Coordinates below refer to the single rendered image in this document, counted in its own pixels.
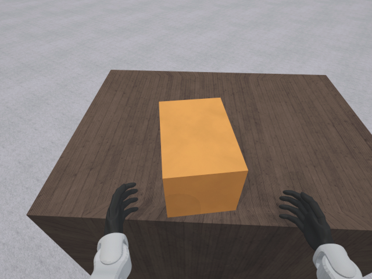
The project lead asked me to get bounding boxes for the carton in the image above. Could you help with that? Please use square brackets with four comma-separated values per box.
[159, 98, 248, 217]

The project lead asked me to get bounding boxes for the left robot forearm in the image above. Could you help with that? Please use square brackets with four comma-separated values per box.
[89, 232, 132, 279]

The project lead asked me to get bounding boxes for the left robot hand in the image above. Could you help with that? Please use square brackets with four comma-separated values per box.
[104, 183, 138, 236]

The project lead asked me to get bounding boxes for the pedestal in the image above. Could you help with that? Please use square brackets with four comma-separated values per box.
[26, 70, 372, 279]

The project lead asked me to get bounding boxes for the right robot forearm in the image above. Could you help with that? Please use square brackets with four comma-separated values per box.
[313, 244, 363, 279]

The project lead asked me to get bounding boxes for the right robot hand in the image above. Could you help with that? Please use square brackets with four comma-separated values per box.
[279, 190, 334, 251]

